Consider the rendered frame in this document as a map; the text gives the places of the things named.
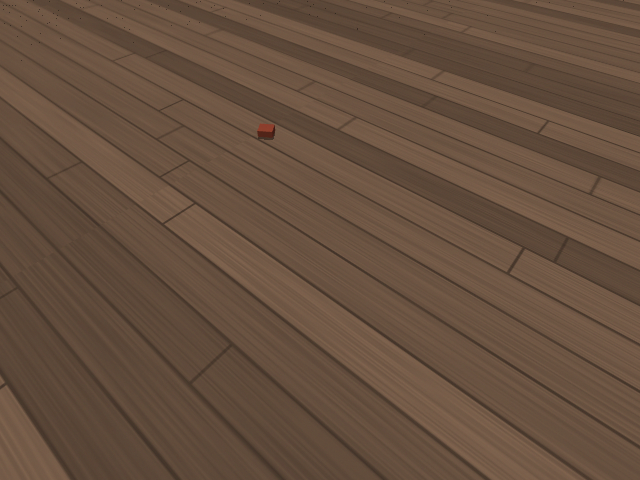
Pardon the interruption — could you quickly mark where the small box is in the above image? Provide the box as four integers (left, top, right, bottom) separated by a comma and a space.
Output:
257, 124, 275, 138

